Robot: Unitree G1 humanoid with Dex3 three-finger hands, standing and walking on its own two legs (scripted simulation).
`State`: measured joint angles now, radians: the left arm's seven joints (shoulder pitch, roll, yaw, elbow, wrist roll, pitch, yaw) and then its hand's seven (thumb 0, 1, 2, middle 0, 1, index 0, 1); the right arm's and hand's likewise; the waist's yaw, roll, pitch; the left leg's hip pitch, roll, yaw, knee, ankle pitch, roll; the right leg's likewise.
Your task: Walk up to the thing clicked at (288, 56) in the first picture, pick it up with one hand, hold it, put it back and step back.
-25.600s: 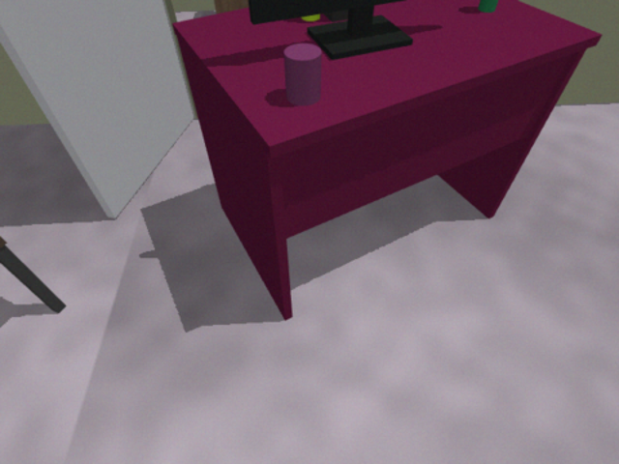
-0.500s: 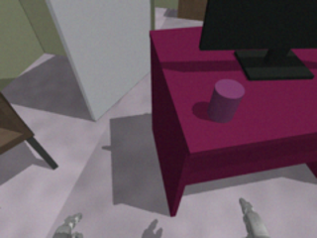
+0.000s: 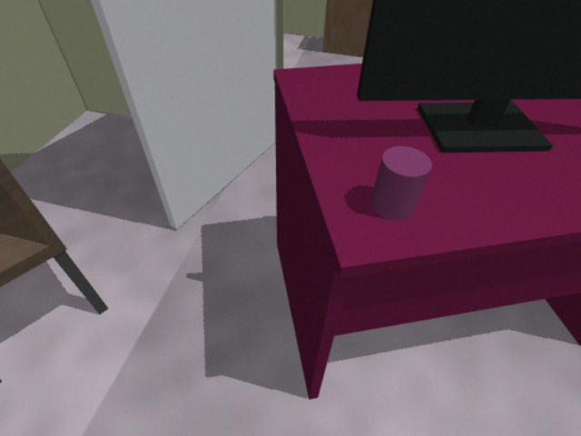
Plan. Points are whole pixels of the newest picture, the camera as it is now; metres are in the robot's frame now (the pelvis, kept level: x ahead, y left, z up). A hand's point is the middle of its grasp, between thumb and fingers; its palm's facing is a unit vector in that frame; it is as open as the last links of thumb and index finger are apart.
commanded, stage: home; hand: right
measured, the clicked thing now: (402, 178) +0.51 -0.20 +0.06
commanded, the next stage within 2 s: stand in 1.14 s
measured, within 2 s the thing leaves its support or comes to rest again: neither
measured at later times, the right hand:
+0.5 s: hand out of the picture +0.08 -0.25 -0.15, palm faces -0.06 +0.93 -0.36, open 17.4 cm
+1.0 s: hand out of the picture +0.09 -0.24 -0.15, palm faces -0.04 +0.93 -0.36, open 17.4 cm
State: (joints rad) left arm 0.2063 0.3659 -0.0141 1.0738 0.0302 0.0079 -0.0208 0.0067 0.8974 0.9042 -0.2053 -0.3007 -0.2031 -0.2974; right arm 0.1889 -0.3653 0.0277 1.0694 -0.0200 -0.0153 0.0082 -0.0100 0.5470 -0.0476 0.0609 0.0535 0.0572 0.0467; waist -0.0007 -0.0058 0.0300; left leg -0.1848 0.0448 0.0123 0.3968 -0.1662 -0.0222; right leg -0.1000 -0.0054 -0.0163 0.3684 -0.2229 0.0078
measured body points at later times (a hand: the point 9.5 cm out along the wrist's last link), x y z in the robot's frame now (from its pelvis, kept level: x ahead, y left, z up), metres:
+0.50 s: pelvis +0.01 +0.01 +0.00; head +0.02 +0.01 +0.45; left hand +0.07 +0.31 -0.14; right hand +0.08 -0.30 -0.12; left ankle +0.03 +0.13 -0.74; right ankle -0.01 -0.13 -0.74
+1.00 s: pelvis +0.02 +0.01 +0.00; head +0.02 +0.02 +0.45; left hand +0.08 +0.31 -0.13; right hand +0.09 -0.29 -0.12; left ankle +0.03 +0.13 -0.74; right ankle -0.01 -0.13 -0.74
